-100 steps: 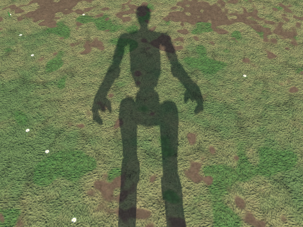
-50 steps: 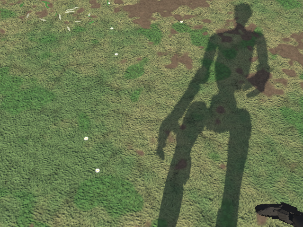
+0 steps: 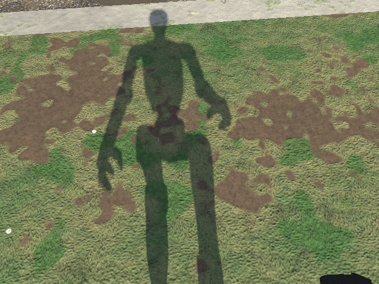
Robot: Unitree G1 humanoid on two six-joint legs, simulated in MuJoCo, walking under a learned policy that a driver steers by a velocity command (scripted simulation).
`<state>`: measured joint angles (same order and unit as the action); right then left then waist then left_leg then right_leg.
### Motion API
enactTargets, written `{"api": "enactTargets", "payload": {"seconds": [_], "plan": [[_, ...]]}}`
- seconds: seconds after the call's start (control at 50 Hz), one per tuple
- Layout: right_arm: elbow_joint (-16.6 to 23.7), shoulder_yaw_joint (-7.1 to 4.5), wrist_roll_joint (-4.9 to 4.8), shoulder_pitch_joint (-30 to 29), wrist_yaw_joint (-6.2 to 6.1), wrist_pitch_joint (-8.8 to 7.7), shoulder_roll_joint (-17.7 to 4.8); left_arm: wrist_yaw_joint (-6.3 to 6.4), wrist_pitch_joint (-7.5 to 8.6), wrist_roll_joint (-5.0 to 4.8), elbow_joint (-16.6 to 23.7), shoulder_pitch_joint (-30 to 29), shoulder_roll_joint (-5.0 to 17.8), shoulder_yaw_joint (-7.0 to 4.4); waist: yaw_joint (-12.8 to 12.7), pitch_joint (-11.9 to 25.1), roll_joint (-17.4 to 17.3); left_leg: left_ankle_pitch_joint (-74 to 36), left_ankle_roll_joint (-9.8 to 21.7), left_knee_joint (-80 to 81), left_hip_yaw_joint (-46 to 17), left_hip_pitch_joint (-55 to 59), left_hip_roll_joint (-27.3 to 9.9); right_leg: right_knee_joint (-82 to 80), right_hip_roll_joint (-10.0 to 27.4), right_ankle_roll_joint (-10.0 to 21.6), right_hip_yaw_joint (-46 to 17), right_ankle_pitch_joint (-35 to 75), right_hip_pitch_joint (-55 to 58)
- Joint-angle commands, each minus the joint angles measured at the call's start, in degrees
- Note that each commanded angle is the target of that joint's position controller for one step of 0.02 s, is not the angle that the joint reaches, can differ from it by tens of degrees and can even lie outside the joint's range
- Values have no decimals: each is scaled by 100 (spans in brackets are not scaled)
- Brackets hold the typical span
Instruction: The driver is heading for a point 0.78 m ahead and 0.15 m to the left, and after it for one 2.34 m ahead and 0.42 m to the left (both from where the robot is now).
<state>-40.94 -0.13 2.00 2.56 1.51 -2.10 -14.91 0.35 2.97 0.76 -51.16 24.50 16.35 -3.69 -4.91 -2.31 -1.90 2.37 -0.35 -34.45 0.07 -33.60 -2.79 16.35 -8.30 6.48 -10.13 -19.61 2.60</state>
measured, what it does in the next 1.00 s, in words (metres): walks ahead, turning left: left foot, then right foot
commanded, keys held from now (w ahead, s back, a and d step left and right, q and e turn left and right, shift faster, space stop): w+q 0.78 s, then w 0.18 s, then w+e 0.04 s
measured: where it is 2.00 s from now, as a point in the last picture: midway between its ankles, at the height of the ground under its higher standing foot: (158, 141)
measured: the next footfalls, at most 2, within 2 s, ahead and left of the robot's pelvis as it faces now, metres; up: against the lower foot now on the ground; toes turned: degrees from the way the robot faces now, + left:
left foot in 0.06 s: +0.21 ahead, +0.11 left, +0.00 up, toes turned +0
right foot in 0.58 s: +0.49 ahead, -0.04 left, +0.00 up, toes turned +17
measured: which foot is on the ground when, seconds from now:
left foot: up 0.00-0.04, down 0.06-0.58, up 0.60-1.00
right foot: down 0.00-0.08, up 0.10-0.56, down 0.58-1.00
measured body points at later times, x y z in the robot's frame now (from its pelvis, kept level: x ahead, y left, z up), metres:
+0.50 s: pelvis +0.27 +0.04 +0.01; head +0.30 +0.05 +0.46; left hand +0.46 +0.29 -0.08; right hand +0.27 -0.24 -0.12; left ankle +0.17 +0.11 -0.73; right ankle +0.44 -0.07 -0.70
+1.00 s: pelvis +0.51 +0.09 +0.01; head +0.54 +0.10 +0.45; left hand +0.36 +0.31 -0.13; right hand +0.80 -0.02 -0.09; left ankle +0.58 +0.25 -0.70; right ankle +0.46 -0.05 -0.73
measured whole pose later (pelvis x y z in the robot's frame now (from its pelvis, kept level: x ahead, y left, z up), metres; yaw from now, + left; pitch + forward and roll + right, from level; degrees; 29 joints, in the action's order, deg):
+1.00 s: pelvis +0.51 +0.09 +0.01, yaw +26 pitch +2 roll -1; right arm -41.1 -1.9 2.3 3.3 3.8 -0.2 -14.7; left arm -0.5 5.0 1.1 -51.9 25.5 14.0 -2.1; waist -4.7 -1.3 -2.1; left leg 6.5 2.8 -38.4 0.8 -33.4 -2.5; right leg 13.5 -0.3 0.5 9.9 -17.1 1.7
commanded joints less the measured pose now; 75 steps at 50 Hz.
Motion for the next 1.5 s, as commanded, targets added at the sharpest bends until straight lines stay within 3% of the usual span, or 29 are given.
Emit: {"api": "enactTargets", "payload": {"seconds": [0.02, 0.04, 0.06, 0.08, 0.1, 0.12, 0.14, 0.18, 0.26, 0.46, 0.52, 0.56, 0.58, 0.6, 0.62, 0.64, 0.66, 0.7, 0.8, 0.98, 1.02, 1.06, 1.08, 1.1, 1.12, 1.16, 1.2, 1.3, 1.5], "plan": [[196, -233, -30, 383, -56, -148, -748, 57, 126, 55, 190, -26, 941, -177, 446, 225, 703, 439, 390, 405, 188, 1226, 332, 588, 1633, 254, -493, 4969, -41], [-74, -299, -36, 1184, -113, -187, -846, 36, 129, 77, 170, -102, 965, -173, 834, 602, 521, 468, 542, 727, 298, 2070, 493, 1565, 1407, 157, -212, 5402, -40], [-264, -373, 20, 2043, -184, -236, -1058, 15, 147, 87, 224, -95, 817, -119, 1198, 1138, 282, 758, 770, 758, -302, 3276, -77, 2892, 1155, 70, 19, 4425, -694], [-291, -541, 128, 2562, -212, -234, -1721, -26, 155, -84, 356, 575, 310, -13, 988, 1885, -993, 1316, 1558, 1015, -3010, 4747, -1621, 5056, 273, -239, 547, 1613, -2314], [-410, -544, -67, 2288, -119, -128, -1516, -46, 170, 57, 298, 671, 519, -20, 774, 1761, -1225, 1618, 1864, 1939, -4737, 4718, -1888, 5669, 34, -240, 491, -898, -3382], [-277, -472, -165, 1649, -68, -94, -1111, -47, 151, 176, 348, 175, 647, -28, 579, 742, -496, 2222, 1805, 1977, -4042, 3916, -1688, 5851, 515, -217, 429, -418, -3805], [-221, -405, -166, 1342, -29, -104, -793, -83, 174, 202, 463, -383, 658, 1, 610, 326, 40, 1869, 1683, 2036, -3251, 3262, -1402, 5558, 754, -237, 492, 4, -3784], [-372, -336, -146, 1363, -39, -147, -613, -131, 123, 243, 610, -634, 529, 46, 417, 26, -74, 678, 1421, 2191, -2362, 2581, -850, 4881, 1038, -347, 584, 225, -3502], [-598, -417, -204, 1770, -63, -224, -801, -157, -12, 235, 714, -808, 341, 151, 371, 182, -228, -445, 1530, 2309, -1821, 2379, -552, 4214, 1097, -674, 843, 378, -3411], [-784, -536, -134, 2658, -151, -110, -883, -171, 56, 89, 1463, -2851, 212, 304, 997, 44, -245, -1201, 1232, 1861, -1952, 2918, -379, 1986, 876, -907, 955, 1637, -3583], [-664, -584, -97, 2374, -203, -81, -977, -130, 132, 62, 1448, -2521, 365, 260, 733, 140, -331, -1427, 1025, 1418, -2223, 2807, -433, 1420, 735, -738, 852, 1200, -2701], [-589, -593, -149, 2117, -162, -121, -1003, -23, 234, 90, 1149, -1456, 623, 142, 202, 613, -52, -1640, 785, 282, -2059, 2363, -39, 805, 729, -496, 787, 1145, -1026], [-433, -518, -232, 2078, -115, -181, -722, 83, 287, 209, 1086, -626, 1053, 24, -134, 1339, 560, -695, 620, -1097, -1612, 1786, 292, 592, 1845, -188, -268, 211, 206], [-254, -411, -386, 2582, -129, -172, -231, 139, 190, 287, 1111, -371, 1520, -98, 43, 1903, 1688, 2623, 446, -2533, -775, 187, 1107, 118, 3292, 371, -2524, -515, 1446], [-345, -467, -187, 2656, -180, -81, -687, 116, 98, 195, 1070, -540, 1247, -104, 239, 1582, 1322, 2867, 491, -3250, -598, -421, 700, -6, 3402, 583, -3252, -1063, 978], [-415, -496, -99, 2326, -150, -31, -761, 86, 86, 153, 1151, -851, 710, 12, 291, 862, 602, 2331, 487, -3430, -640, -475, 426, -94, 3099, 482, -2461, -990, 292], [-378, -477, -81, 2034, -87, -18, -647, 56, 109, 139, 1137, -1071, 438, 78, 347, 436, 402, 1946, 430, -3286, -576, -376, 264, -245, 2781, 371, -1625, -247, -270], [-335, -482, 12, 1869, 20, 89, -560, 55, 184, 120, 1025, -1066, 311, 114, 481, 181, 815, 1702, 326, -3067, -458, -159, 54, -439, 2351, 164, -544, 892, -784], [-42, -428, 33, 1231, 176, 219, -404, -10, 357, 28, 767, -679, 409, 38, 506, 180, 712, 1054, 189, -2896, -379, -551, -47, -691, 2320, 296, 417, 2219, -743], [424, -202, 32, -298, 233, 105, -248, -70, 269, 21, 183, 48, 620, -12, 215, -183, 735, 412, 373, -182, 313, 318, 124, -685, 2238, 201, 1276, 2846, -616], [413, -211, 64, -226, 162, 51, -321, -63, 186, 11, 21, 173, 728, -24, 315, -137, 758, 851, 537, 169, 458, 683, 245, -243, 2308, 210, 1155, 3812, -307], [-32, -305, 139, 1044, 48, -85, -492, -54, 127, -34, -76, 160, 754, -8, 924, 548, 514, 662, 742, 839, 507, 2425, 506, 1355, 2007, 59, 1378, 4782, -499], [-284, -429, 260, 2039, -45, -146, -885, -67, 147, -68, 79, 108, 547, 69, 1310, 1277, 92, 1060, 956, 901, -403, 3983, -397, 2778, 1742, -60, 1491, 3287, -1523], [-282, -568, 282, 2369, -136, -148, -1534, -123, 153, -174, 359, 513, -220, 246, 1148, 2033, -1328, 1102, 1518, 1309, -3012, 5617, -2324, 4772, 801, -317, 1684, -841, -3613], [-275, -591, 34, 2352, -173, -92, -1443, -23, 77, -62, 221, 255, 508, 25, 1299, 1970, -590, 922, 1583, 1607, -3366, 5021, -2338, 5440, 756, -230, 790, -1027, -3899], [-308, -371, -35, 1504, -150, -138, -673, -52, 78, -89, 249, -146, 349, 12, 820, 575, -315, 440, 1194, 1963, -1722, 3625, -1705, 5103, 1215, -182, 703, -195, -3897], [-351, -270, -64, 1200, -160, -222, -307, -101, -67, 50, 83, -24, 220, -9, 527, 197, -459, 149, 876, 2303, -885, 2869, -1281, 4787, 1348, -271, 767, 142, -3461], [-613, -335, -113, 1506, -194, -421, -399, -272, -246, 96, 276, -619, -44, -31, 402, -59, -256, -456, 922, 2687, -14, 2777, -1233, 4627, 1402, -383, 851, 966, -3972], [-1081, -397, -79, 2149, -289, -337, -616, -449, -230, 146, 986, -2341, -79, 88, 686, -425, -167, -1754, 782, 2365, 1184, 3581, -1311, 2176, 1160, -83, 1652, 1582, -3769]]}}
Velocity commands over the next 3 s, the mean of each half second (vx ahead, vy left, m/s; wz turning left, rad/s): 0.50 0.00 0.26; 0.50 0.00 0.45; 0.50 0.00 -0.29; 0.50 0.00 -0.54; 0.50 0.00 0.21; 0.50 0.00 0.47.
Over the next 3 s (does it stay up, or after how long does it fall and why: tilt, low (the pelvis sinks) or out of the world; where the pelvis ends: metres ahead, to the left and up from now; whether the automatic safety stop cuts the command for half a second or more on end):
stays up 1.54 0.27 0.01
